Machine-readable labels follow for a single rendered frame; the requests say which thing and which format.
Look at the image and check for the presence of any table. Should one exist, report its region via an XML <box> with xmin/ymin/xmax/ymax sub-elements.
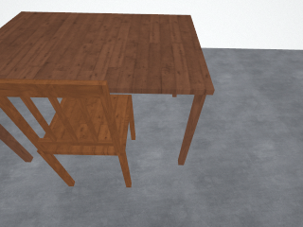
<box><xmin>0</xmin><ymin>11</ymin><xmax>215</xmax><ymax>166</ymax></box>

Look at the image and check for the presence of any chair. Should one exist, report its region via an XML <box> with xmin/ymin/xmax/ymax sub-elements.
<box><xmin>0</xmin><ymin>79</ymin><xmax>135</xmax><ymax>188</ymax></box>

